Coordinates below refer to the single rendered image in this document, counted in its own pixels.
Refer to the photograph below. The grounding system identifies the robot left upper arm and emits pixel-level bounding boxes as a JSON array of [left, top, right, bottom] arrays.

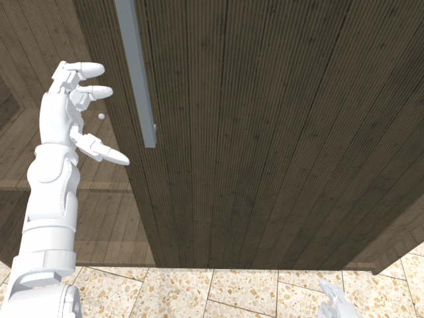
[[2, 284, 82, 318]]

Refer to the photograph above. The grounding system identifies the handle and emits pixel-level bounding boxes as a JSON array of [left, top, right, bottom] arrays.
[[114, 0, 156, 148]]

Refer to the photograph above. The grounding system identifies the robot right hand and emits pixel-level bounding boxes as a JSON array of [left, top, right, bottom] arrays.
[[317, 278, 360, 318]]

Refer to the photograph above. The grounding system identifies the left robot forearm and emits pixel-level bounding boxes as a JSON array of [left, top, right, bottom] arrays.
[[0, 143, 80, 318]]

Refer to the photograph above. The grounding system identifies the wardrobe door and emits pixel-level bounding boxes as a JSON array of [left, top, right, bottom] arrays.
[[72, 0, 424, 271], [350, 194, 424, 262]]

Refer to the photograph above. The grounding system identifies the robot left hand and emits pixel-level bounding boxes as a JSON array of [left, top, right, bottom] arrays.
[[39, 61, 130, 165]]

